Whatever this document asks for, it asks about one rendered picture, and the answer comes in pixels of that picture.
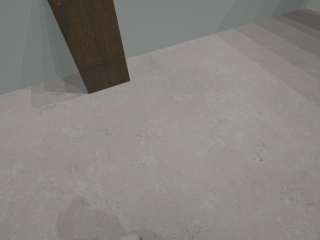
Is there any cupboard door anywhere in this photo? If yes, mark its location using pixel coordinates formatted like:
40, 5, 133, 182
51, 0, 123, 67

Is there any handle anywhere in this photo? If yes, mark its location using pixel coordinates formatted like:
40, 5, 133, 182
57, 2, 70, 27

